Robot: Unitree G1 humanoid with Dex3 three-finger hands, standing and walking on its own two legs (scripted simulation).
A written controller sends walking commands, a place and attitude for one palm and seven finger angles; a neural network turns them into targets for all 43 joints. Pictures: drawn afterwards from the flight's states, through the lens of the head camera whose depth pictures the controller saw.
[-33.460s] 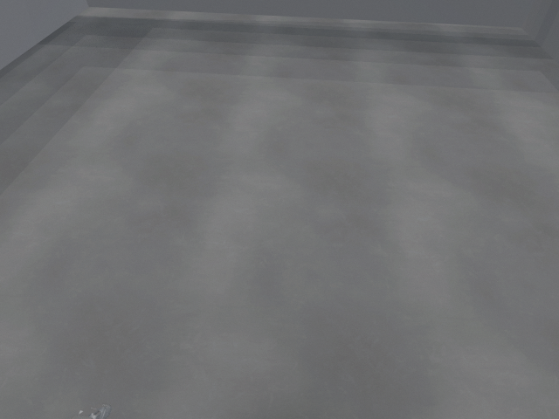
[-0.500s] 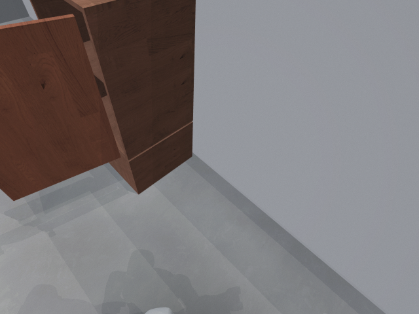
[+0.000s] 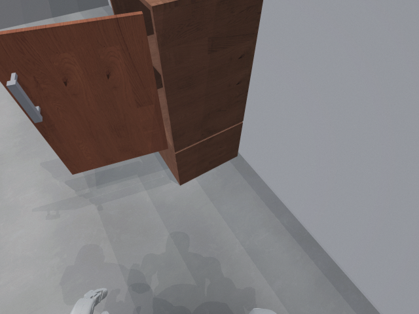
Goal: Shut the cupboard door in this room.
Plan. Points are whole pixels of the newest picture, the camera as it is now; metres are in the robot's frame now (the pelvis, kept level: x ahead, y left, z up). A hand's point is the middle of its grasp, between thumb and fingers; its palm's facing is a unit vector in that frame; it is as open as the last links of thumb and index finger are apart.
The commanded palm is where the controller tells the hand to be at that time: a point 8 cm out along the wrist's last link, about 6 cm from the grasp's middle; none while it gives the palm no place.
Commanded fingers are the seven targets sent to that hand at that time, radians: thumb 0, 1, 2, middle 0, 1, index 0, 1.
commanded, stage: turn to face it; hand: left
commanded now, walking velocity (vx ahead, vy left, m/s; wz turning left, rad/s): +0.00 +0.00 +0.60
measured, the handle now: (26, 98) +0.66 +0.55 -0.02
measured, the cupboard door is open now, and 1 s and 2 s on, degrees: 78 78 78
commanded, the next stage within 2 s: take the last steps up to it in 0.46 s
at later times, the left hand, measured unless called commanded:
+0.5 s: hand out of the picture -0.06 +0.18 -0.17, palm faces +0.31 -0.91 -0.26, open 7.4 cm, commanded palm none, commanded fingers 0.00 0.90 0.90 -0.20 -0.30 -0.20 -0.30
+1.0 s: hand out of the picture -0.05 +0.17 -0.16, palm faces +0.45 -0.86 -0.24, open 7.4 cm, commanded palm none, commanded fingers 0.00 0.90 0.90 -0.20 -0.30 -0.20 -0.30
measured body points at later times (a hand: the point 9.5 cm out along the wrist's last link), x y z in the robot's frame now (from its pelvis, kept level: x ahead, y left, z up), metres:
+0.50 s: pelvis -0.04 -0.02 -0.01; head +0.01 -0.01 +0.44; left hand -0.08 +0.23 -0.15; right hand +0.14 -0.25 -0.15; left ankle -0.10 +0.10 -0.73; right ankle +0.01 -0.15 -0.74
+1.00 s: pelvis -0.01 -0.01 +0.00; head +0.01 -0.04 +0.44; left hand -0.07 +0.21 -0.14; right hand +0.10 -0.23 -0.17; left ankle -0.09 +0.10 -0.68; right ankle +0.03 -0.10 -0.74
